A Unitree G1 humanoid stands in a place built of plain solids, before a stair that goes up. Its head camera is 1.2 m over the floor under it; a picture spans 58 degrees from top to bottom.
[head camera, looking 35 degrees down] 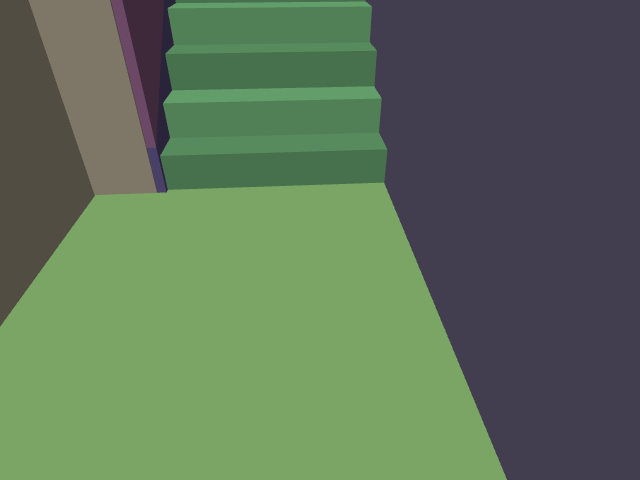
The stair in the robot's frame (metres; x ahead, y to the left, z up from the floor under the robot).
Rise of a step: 0.21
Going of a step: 0.26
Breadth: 1.27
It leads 4 degrees to the left of straight ahead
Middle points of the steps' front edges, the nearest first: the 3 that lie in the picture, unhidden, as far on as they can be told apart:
2.26 0.25 0.21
2.52 0.27 0.42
2.78 0.29 0.63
